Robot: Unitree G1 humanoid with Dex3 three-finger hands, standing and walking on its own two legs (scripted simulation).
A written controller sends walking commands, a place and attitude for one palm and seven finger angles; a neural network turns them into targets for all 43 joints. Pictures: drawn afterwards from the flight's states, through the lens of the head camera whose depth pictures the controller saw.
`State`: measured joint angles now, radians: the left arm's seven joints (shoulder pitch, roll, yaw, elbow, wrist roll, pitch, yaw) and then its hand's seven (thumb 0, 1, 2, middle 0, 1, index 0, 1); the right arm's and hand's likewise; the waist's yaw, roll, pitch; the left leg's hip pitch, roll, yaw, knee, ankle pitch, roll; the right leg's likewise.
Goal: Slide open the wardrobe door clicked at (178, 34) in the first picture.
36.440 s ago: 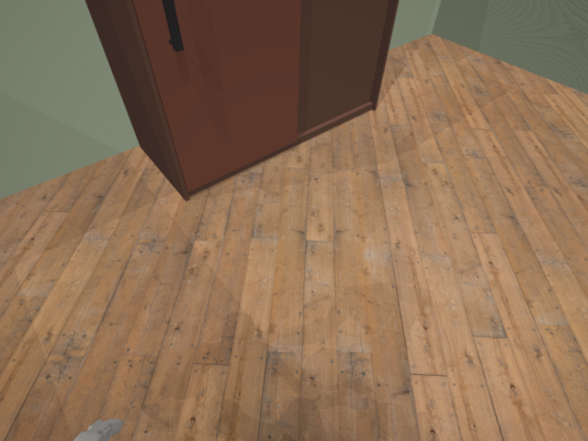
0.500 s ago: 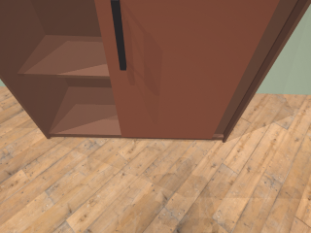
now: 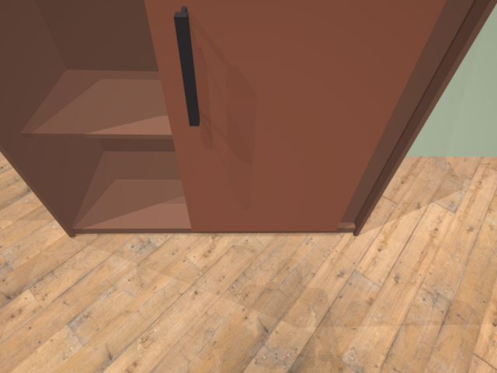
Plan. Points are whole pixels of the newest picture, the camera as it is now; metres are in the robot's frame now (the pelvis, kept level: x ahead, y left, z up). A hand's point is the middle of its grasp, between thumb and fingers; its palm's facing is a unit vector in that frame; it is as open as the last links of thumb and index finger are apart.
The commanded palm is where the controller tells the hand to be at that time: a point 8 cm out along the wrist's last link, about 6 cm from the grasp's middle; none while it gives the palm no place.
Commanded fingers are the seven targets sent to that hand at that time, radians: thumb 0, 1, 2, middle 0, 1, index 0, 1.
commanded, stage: let the arm hang, fingers relaxed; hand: left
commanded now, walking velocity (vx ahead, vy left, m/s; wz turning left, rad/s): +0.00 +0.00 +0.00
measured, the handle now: (189, 71) +0.77 +0.19 +0.08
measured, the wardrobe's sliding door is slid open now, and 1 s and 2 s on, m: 0.55 0.55 0.55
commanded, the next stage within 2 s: look to check the result in 0.06 s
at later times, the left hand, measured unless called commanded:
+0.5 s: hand out of the picture +0.03 +0.19 -0.18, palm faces -0.03 -0.97 -0.22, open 7.4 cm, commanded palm none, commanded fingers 0.00 0.90 0.90 -0.20 -0.30 -0.20 -0.30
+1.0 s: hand out of the picture +0.05 +0.20 -0.17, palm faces -0.04 -0.97 -0.24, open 7.4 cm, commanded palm none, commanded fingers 0.00 0.90 0.90 -0.20 -0.30 -0.20 -0.30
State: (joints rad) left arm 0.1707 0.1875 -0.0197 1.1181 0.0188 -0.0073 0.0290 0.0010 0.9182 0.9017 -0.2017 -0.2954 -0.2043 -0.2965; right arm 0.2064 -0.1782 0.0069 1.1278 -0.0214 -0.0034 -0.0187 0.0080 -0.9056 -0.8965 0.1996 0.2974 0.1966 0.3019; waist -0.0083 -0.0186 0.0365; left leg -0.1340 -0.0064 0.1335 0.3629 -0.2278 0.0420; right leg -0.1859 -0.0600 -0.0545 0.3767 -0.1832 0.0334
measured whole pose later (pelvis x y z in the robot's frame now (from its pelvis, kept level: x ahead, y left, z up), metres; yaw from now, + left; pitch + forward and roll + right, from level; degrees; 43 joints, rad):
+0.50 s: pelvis +0.01 +0.00 +0.00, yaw +0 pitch +0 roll +0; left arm 0.20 0.20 -0.01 1.15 0.02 -0.01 0.03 0.00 0.91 0.90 -0.20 -0.30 -0.20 -0.30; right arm 0.22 -0.18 0.00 1.15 -0.02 -0.01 -0.03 0.01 -0.90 -0.90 0.20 0.30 0.20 0.30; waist -0.01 -0.01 0.05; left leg -0.10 -0.01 0.14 0.34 -0.23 0.05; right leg -0.16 -0.06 -0.05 0.36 -0.19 0.04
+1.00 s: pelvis +0.01 +0.00 +0.00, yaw +0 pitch +0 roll +0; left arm 0.16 0.24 -0.01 1.14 0.02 -0.01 0.02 0.00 0.91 0.90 -0.20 -0.30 -0.20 -0.30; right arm 0.19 -0.22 0.00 1.15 -0.02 -0.01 -0.02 0.01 -0.90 -0.90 0.20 0.30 0.20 0.30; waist -0.01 -0.01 0.05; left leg -0.09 -0.01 0.13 0.31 -0.22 0.04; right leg -0.14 -0.06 -0.06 0.33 -0.17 0.03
